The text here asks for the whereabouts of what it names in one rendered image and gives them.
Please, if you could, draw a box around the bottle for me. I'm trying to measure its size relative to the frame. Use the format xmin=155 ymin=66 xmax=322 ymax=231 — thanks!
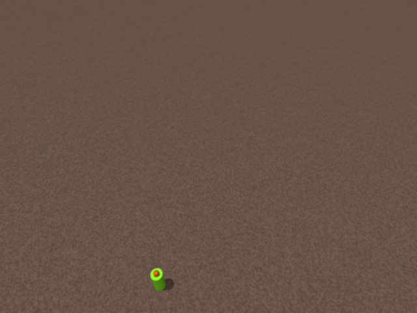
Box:
xmin=151 ymin=268 xmax=165 ymax=291

